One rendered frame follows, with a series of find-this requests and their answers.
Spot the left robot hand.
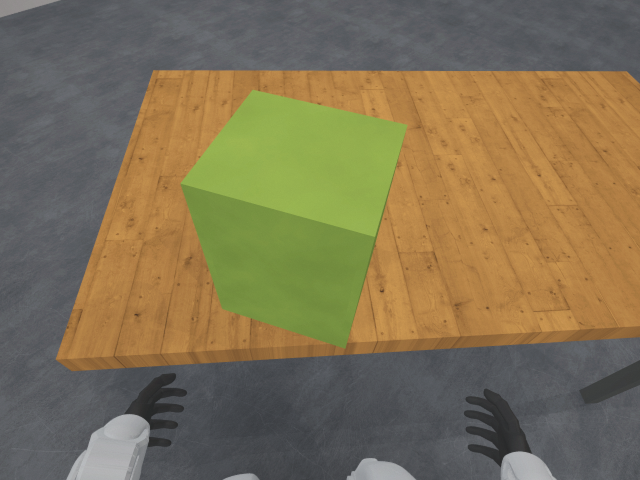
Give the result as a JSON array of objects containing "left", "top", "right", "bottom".
[{"left": 124, "top": 373, "right": 187, "bottom": 447}]

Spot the right robot hand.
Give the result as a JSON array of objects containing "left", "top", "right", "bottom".
[{"left": 464, "top": 389, "right": 532, "bottom": 467}]

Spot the carton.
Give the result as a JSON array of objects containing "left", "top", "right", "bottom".
[{"left": 180, "top": 90, "right": 408, "bottom": 348}]

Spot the table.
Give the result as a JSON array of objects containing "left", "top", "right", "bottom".
[{"left": 56, "top": 70, "right": 640, "bottom": 404}]

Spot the right robot forearm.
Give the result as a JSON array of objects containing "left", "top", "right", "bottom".
[{"left": 501, "top": 452, "right": 556, "bottom": 480}]

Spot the left robot forearm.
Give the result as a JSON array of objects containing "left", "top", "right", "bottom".
[{"left": 66, "top": 414, "right": 150, "bottom": 480}]

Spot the right robot shin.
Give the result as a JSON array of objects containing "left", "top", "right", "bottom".
[{"left": 355, "top": 458, "right": 378, "bottom": 471}]

